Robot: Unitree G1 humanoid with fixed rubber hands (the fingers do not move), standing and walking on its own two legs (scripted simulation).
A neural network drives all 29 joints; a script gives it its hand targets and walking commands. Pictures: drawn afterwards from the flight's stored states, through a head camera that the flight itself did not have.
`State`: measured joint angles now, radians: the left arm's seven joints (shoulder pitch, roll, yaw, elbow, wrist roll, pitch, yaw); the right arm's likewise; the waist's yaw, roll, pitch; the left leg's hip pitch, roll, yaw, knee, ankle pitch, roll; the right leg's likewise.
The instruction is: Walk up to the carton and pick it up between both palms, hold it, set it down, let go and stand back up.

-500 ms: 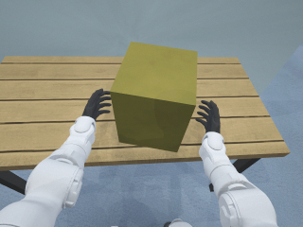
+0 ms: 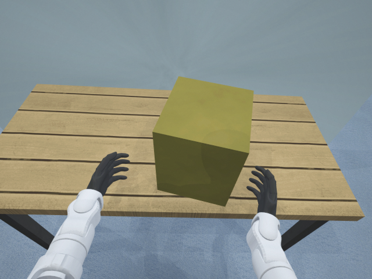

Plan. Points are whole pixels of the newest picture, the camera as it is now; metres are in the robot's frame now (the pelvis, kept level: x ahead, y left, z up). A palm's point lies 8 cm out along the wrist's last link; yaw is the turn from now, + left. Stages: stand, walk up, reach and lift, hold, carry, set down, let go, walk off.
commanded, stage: set down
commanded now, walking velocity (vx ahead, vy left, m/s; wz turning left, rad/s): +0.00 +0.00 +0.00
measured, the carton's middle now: (202, 143) +0.45 -0.04 +0.01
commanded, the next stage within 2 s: none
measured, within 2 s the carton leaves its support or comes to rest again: neither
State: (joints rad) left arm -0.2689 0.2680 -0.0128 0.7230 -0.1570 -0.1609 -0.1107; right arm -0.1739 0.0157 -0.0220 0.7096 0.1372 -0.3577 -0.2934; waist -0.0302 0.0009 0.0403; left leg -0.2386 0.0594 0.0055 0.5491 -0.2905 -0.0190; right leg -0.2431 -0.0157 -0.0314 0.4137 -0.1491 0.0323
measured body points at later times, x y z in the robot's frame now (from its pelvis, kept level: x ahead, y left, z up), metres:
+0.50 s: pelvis +0.02 +0.01 +0.01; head +0.01 +0.02 +0.46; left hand +0.26 +0.22 +0.02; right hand +0.23 -0.18 +0.02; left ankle +0.00 +0.12 -0.74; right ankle +0.05 -0.15 -0.74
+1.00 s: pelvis +0.03 +0.01 +0.01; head +0.03 +0.02 +0.46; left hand +0.23 +0.23 +0.01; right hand +0.21 -0.19 +0.00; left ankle +0.00 +0.12 -0.74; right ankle +0.05 -0.15 -0.74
